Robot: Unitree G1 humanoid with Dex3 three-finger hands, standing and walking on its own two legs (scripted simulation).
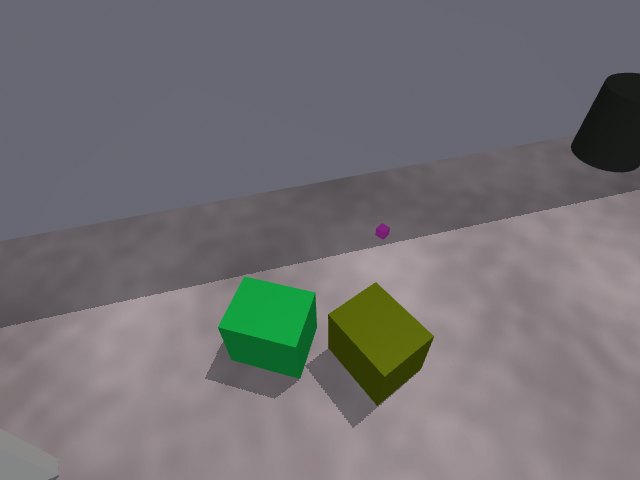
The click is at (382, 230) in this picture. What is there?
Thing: cube
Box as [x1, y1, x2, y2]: [375, 223, 389, 239]
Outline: 381,223 376,228 375,234 383,239 388,234 389,227
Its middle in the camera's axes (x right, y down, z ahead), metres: +0.29 -0.03 +1.71
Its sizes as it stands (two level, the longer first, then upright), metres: 0.044 0.044 0.044
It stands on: the floor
